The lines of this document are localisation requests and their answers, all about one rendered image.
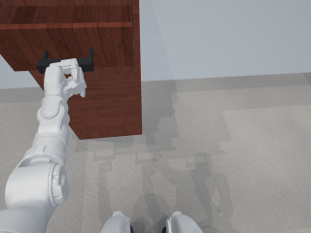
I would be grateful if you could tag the robot right shin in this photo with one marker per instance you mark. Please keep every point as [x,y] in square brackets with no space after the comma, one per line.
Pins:
[176,214]

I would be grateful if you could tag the left robot upper arm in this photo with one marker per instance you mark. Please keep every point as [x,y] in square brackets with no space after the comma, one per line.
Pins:
[33,193]

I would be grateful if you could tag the cabinet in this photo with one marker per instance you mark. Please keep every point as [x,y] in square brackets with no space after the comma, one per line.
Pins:
[112,106]

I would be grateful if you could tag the handle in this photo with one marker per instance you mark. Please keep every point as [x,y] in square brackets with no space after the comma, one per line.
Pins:
[86,63]

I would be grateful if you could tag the robot shin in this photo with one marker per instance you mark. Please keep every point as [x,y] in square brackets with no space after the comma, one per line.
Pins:
[176,214]
[117,213]

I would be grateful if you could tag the drawer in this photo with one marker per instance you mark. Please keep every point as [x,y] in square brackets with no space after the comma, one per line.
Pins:
[68,32]

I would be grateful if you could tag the robot left hand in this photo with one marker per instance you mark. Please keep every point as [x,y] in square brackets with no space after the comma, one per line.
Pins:
[56,84]

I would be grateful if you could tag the left robot forearm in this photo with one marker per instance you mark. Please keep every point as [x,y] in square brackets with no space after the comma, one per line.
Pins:
[51,140]

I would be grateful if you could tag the robot left shin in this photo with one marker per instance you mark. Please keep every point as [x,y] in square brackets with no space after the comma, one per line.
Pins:
[117,213]

